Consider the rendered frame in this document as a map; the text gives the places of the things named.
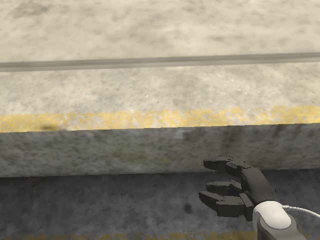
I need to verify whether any right robot forearm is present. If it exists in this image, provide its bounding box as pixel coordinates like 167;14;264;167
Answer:
252;201;308;240

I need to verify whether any robot right hand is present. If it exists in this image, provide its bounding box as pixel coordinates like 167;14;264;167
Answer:
198;155;277;222

